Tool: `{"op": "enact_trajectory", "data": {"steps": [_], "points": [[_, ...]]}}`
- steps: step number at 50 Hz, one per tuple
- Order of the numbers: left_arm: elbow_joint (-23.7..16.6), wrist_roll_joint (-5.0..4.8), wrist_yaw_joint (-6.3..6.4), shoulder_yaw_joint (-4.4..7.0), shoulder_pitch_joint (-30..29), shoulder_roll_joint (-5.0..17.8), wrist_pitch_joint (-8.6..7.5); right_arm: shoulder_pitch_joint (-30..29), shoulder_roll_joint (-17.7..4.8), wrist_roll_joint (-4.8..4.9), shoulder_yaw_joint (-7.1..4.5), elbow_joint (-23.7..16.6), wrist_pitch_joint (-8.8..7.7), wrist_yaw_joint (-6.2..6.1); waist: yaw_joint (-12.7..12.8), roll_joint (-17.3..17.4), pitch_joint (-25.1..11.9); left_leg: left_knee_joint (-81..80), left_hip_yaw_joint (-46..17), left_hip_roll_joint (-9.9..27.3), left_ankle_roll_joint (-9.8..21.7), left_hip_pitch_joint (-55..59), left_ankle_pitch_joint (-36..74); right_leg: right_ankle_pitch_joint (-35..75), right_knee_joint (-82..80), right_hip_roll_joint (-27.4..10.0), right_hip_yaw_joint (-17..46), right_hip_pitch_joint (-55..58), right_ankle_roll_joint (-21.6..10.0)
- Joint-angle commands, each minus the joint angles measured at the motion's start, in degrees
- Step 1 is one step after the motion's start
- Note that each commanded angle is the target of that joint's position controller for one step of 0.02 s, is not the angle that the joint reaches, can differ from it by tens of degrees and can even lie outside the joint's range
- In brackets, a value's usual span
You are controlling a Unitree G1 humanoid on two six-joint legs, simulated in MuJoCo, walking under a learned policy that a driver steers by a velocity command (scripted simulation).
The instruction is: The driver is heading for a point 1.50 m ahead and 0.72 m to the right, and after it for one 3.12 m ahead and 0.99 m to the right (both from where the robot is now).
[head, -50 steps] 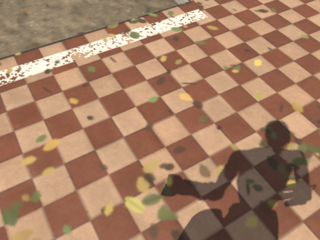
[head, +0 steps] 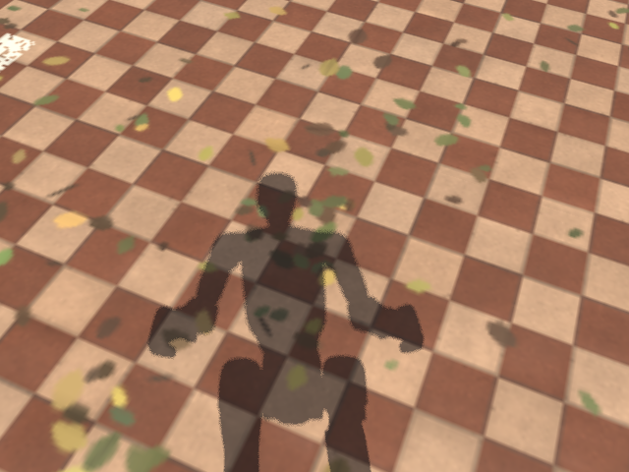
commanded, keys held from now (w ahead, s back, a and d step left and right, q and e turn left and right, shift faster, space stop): no key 0.08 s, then w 0.46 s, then w+e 0.46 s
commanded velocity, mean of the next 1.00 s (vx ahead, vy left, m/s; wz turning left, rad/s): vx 0.34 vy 0.00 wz -0.24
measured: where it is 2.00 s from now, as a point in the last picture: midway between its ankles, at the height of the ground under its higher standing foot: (414, 306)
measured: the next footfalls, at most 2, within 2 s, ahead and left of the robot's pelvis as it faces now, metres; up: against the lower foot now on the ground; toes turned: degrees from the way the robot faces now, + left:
right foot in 0.18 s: +0.01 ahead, -0.14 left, +0.00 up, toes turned +0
left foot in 0.62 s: +0.30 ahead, +0.11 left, +0.00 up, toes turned -2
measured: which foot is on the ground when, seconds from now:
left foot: down 0.00-0.20, up 0.22-0.60, down 0.62-1.00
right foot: up 0.00-0.16, down 0.18-0.64, up 0.66-1.00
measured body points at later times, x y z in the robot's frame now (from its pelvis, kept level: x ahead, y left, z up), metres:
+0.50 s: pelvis +0.08 -0.03 +0.00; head +0.10 -0.04 +0.45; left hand +0.11 +0.26 -0.11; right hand +0.26 -0.29 -0.09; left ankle +0.22 +0.12 -0.70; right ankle -0.03 -0.14 -0.74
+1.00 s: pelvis +0.33 +0.01 +0.00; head +0.35 +0.00 +0.45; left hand +0.55 +0.23 -0.10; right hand +0.30 -0.27 -0.12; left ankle +0.26 +0.11 -0.74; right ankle +0.46 -0.18 -0.68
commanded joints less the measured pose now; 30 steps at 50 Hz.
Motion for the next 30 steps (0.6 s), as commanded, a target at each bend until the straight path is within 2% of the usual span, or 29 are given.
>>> {"op": "enact_trajectory", "data": {"steps": [1, 3, 4, 6, 8, 9, 10, 11, 12, 13, 15, 17, 19, 21, 25, 28, 29, 30], "points": [[-4.4, 0.11, 0.02, -0.03, -1.9, 1.4, -0.79, -1.5, -8.4, 0.0, -1.87, -3.5, -0.13, -0.45, -0.7, 11.7, -6.0, -6.4, -9.9, 12.6, 12.0, 9.8, 23.3, 0.3, -5.8, -2.1, -2.1, -2.6, 1.6], [-4.7, 0.6, -0.35, -1.03, -2.7, -0.2, -0.93, -1.9, -9.5, 0.32, -2.09, -3.2, 0.27, -0.18, -1.1, 13.1, -7.2, -5.8, -8.5, 12.7, 12.0, 8.9, 23.9, -0.7, -15.3, -3.8, -4.3, 3.7, 1.2], [-4.7, 0.54, -0.52, -1.22, -2.9, -0.2, -0.99, -1.5, -10.2, 0.58, -2.26, -2.9, 0.47, 0.03, -1.5, 13.8, -7.3, -5.6, -8.6, 13.1, 12.1, 8.2, 24.3, -0.5, -19.3, -4.0, -5.6, 6.2, 0.9], [-3.6, 0.16, -0.9, -1.27, -1.0, 0.2, -1.02, 0.3, -10.7, 1.38, -2.14, -2.0, 0.73, 0.39, -1.5, 13.6, -7.8, -6.9, -9.2, 12.8, 11.6, 5.8, 9.5, 4.1, -29.0, -3.3, -8.1, 12.3, -0.5], [-1.4, 0.25, -1.36, -1.16, 2.9, 0.5, -1.42, 1.7, -10.2, 2.22, -1.58, -1.1, 0.57, 0.8, 0.5, 11.9, -5.8, -7.1, -9.0, 11.3, 9.2, -1.9, -6.5, 11.2, -40.8, -1.5, -10.6, 22.6, -3.7], [-0.9, 0.13, -1.2, -0.97, 5.3, 1.6, -1.72, 2.0, -8.4, 1.69, -0.77, -0.7, -0.02, 1.13, 1.7, 9.8, -6.1, -4.6, -7.7, 9.7, 6.3, -7.5, -11.5, 10.3, -41.2, -3.5, -7.3, 29.4, -5.6], [-0.1, 0.29, -0.67, -0.47, 10.8, 4.5, -2.05, 0.1, -3.9, 0.08, 0.81, -1.8, -0.82, 1.83, 3.3, 0.0, -7.9, 9.2, -1.9, 5.0, 1.8, -15.7, -15.3, 8.1, -44.2, -13.9, 6.4, 36.7, -9.1], [1.0, 1.28, -1.34, 1.4, 13.6, 11.7, -2.68, -4.3, -4.7, 1.03, 0.62, -5.5, -1.76, 1.46, 5.2, -13.6, -4.3, 19.4, 3.7, -1.2, -0.9, -26.9, -21.1, -7.1, -51.3, -24.0, 24.1, 31.6, -18.4], [0.6, 1.91, -1.52, 0.71, 12.5, 9.0, -4.35, -7.8, -9.4, 2.29, -0.96, -6.0, -2.45, 0.95, 6.9, -8.8, 1.3, 28.8, -1.5, 1.8, -1.0, -30.9, -20.5, -12.7, -55.2, -25.1, 28.9, 28.2, -22.0], [1.0, 1.75, -1.3, -0.38, 10.6, 5.8, -5.5, -5.9, -10.5, 2.83, -1.64, -5.2, -2.72, 1.13, 4.8, -8.3, 3.4, 32.1, -2.8, 3.4, -0.3, -33.3, -15.8, -13.9, -55.6, -23.9, 25.7, 27.9, -20.7], [1.2, 0.71, -0.94, -1.15, 8.3, 3.6, -6.72, -3.3, -9.5, 1.81, -1.8, -3.3, -3.4, 1.54, 3.3, -6.8, 3.9, 32.1, -3.0, 4.9, 0.0, -34.6, -7.4, -6.8, -56.3, -20.4, 19.0, 29.5, -17.9], [1.3, 1.04, -0.63, -1.56, 8.6, 2.5, -7.12, -3.5, -7.2, 1.39, -1.33, -2.8, -4.25, 2.24, 3.0, -4.7, 2.6, 30.1, -1.8, 5.0, -0.7, -32.5, 0.3, 3.8, -57.0, -17.9, 12.7, 28.9, -16.7], [1.6, 0.93, -0.6, -1.46, 9.0, 2.5, -7.23, -4.5, -5.6, 1.33, -0.72, -2.7, -4.53, 2.73, 3.3, -3.8, 1.4, 24.0, -0.4, 4.5, -1.9, -29.4, 5.4, 10.5, -57.1, -16.1, 7.4, 27.9, -16.2], [2.2, 0.75, -0.71, -1.16, 9.9, 3.5, -7.29, -6.8, -4.5, 1.43, -0.05, -3.2, -4.52, 3.03, 4.3, -4.2, 1.5, 16.8, 0.5, 3.6, -2.8, -24.7, 8.9, 14.0, -57.1, -15.2, 4.0, 25.3, -15.9], [4.0, 0.03, -1.1, -0.46, 12.7, 5.7, -7.28, -10.4, -5.1, 2.06, 0.38, -4.7, -4.6, 3.9, 5.4, -3.9, 3.3, 8.7, 0.7, 2.5, -2.2, -19.1, 10.5, 15.1, -56.7, -17.4, 3.1, 23.1, -16.2], [5.0, -0.39, -1.18, -0.1, 13.2, 6.5, -6.98, -9.5, -7.0, 2.21, -0.02, -5.2, -4.99, 4.23, 3.8, -3.8, 3.7, 5.3, 0.0, 2.3, 0.4, -15.8, 8.2, 18.0, -54.8, -19.6, 4.4, 25.2, -15.2], [5.2, -0.34, -1.19, -0.02, 12.7, 6.8, -6.71, -7.4, -7.7, 2.12, -0.37, -5.0, -5.17, 4.07, 2.2, -3.9, 2.7, 4.1, 0.6, 1.3, 1.2, -12.4, 7.1, 23.2, -52.3, -19.5, 4.6, 25.5, -14.6], [5.2, -0.17, -1.15, -0.13, 12.0, 6.8, -6.48, -2.6, -9.0, 1.96, -1.15, -3.8, -5.24, 3.62, -0.9, -3.5, -0.2, 2.5, 1.8, -0.2, 2.3, -5.1, 6.6, 32.4, -46.3, -17.7, 3.1, 24.6, -13.3]]}}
